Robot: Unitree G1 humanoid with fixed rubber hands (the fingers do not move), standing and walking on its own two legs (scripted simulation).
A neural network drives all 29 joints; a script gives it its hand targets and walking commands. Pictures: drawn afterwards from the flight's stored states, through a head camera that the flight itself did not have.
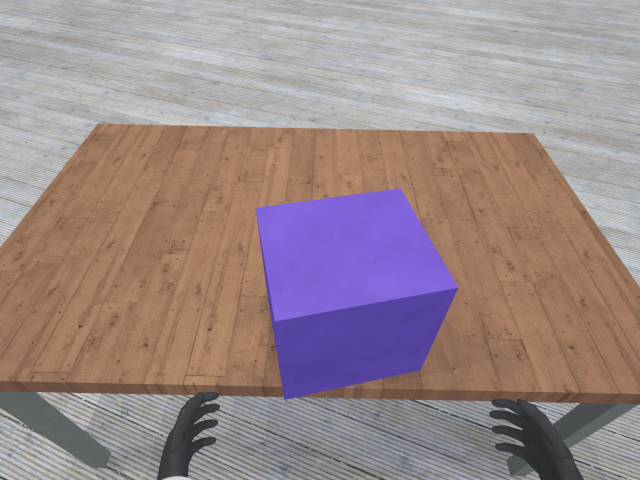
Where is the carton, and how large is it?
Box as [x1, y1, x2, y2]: [256, 188, 457, 399]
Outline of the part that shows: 400,188 256,208 267,295 284,399 420,369 457,289 457,286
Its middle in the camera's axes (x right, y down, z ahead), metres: +0.04 +0.09 +0.60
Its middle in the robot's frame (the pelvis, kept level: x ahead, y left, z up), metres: +0.38 -0.01 -0.02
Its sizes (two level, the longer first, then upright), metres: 0.225 0.195 0.225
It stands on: a table, 0.65 m high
